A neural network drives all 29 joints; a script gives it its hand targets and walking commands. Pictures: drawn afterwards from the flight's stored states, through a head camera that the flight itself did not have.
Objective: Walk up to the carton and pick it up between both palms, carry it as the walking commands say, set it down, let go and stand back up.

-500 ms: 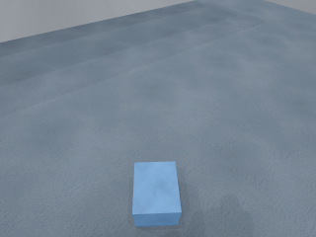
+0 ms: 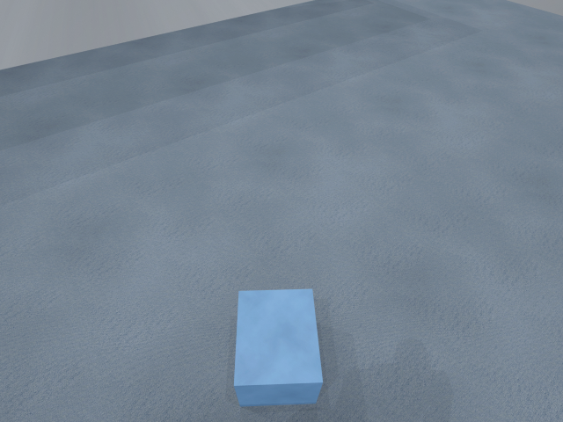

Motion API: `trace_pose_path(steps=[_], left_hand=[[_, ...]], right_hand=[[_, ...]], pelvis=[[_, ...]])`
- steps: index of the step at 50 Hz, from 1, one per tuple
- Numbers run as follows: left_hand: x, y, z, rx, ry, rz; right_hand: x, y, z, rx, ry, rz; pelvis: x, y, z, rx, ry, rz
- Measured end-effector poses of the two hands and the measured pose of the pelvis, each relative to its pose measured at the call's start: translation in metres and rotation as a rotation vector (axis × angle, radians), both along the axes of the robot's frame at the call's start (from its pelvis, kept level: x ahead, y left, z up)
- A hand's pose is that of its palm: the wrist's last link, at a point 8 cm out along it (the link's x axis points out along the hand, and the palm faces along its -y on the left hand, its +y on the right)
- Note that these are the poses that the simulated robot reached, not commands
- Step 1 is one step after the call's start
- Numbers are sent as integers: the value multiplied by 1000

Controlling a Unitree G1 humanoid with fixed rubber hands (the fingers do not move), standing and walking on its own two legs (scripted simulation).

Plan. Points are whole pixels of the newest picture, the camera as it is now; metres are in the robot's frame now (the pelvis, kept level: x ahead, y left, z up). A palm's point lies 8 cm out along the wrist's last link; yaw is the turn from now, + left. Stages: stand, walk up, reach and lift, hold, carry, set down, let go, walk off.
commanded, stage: walk up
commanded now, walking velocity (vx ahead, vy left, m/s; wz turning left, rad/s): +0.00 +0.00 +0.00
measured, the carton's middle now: (276, 346) +0.49 +0.02 -0.67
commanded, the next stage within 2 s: stand in 0.10 s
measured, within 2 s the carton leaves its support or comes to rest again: neither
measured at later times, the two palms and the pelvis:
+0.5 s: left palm out of the picture +0.16 +0.23 -0.13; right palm out of the picture +0.16 -0.23 -0.13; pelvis -0.01 +0.00 -0.02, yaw -1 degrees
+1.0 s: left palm out of the picture +0.16 +0.23 -0.17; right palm out of the picture +0.16 -0.21 -0.17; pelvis -0.07 +0.03 -0.07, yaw -2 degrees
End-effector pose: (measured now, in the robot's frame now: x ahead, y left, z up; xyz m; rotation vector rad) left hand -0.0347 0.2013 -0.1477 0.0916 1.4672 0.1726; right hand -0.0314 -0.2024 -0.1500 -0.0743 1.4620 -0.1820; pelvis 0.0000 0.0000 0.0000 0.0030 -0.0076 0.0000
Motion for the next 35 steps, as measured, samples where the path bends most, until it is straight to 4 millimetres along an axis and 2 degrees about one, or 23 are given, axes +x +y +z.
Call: trace_pose_path(steps=[7,15,16,17,21,22,24,27,32,35], left_hand=[[7,3,0,8,-9,-9],[28,17,0,42,-54,-24],[41,18,1,37,-91,-13],[62,20,0,39,-139,-14],[160,27,5,54,-244,-95],[177,28,9,53,-241,-101],[196,29,15,44,-199,-95],[193,31,17,27,-118,-79],[165,31,11,0,-80,-66],[161,31,5,-6,-121,-71]], right_hand=[[-1,-4,0,-5,12,2],[7,-15,-1,-23,3,17],[20,-17,-1,-26,-35,20],[43,-21,-2,-34,-89,35],[150,-34,5,-73,-232,104],[169,-36,9,-81,-225,116],[192,-34,15,-83,-175,126],[194,-22,18,-45,-107,103],[167,-3,11,-6,-90,76],[157,1,2,-3,-119,78]], pelvis=[[4,-1,-1,2,-4,-1],[8,-3,-2,5,-12,-3],[7,-3,-4,8,9,-6],[3,-3,-8,11,36,-13],[-12,-1,-23,21,108,-20],[-14,0,-24,22,127,-19],[-14,1,-24,23,157,-16],[-10,3,-21,18,186,-11],[-4,9,-21,11,238,-25],[-9,15,-30,6,268,-29]])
